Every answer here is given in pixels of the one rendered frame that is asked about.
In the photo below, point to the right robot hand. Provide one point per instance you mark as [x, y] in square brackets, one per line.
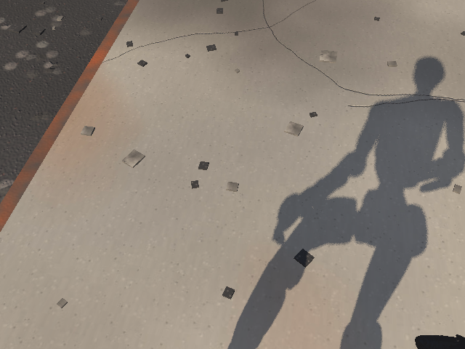
[440, 342]

